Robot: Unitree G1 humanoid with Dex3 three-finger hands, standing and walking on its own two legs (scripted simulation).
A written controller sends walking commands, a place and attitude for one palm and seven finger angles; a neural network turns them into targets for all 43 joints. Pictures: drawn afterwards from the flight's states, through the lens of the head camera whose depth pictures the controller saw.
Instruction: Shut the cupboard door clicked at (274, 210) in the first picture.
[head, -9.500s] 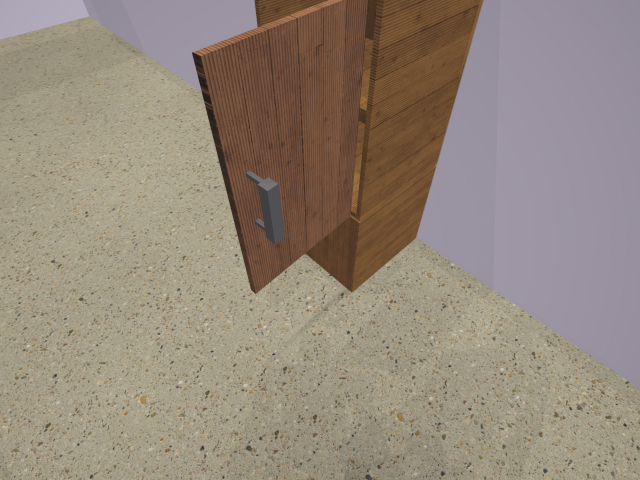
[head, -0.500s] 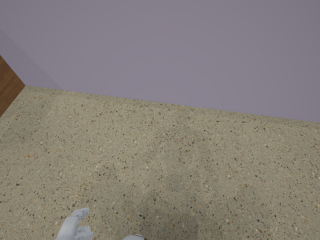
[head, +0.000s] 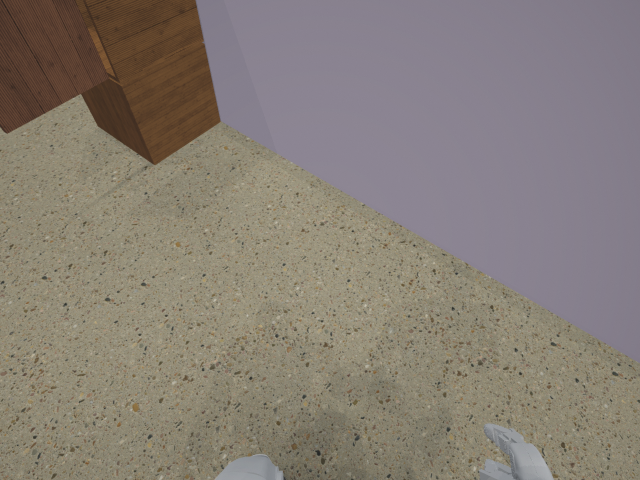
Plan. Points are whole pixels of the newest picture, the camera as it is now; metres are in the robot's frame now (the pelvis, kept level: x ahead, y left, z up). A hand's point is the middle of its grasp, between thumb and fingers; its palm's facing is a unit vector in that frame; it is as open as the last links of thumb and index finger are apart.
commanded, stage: walk to a spot facing it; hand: left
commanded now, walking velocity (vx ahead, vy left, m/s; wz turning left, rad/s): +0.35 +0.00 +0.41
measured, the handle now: out of the picture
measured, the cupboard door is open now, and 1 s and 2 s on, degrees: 94 94 94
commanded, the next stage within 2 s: turn to face it in 1.56 s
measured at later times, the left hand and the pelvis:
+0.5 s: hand (207, 338) +0.32 +0.22 -0.15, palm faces +0.04 -0.99 -0.14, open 7.4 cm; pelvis +0.19 +0.04 +0.01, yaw +7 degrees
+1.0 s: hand (215, 344) +0.31 +0.21 -0.16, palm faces +0.33 -0.93 -0.19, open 7.3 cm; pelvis +0.42 +0.06 +0.01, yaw +16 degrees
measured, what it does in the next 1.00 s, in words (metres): walks ahead, turning left: left foot, then right foot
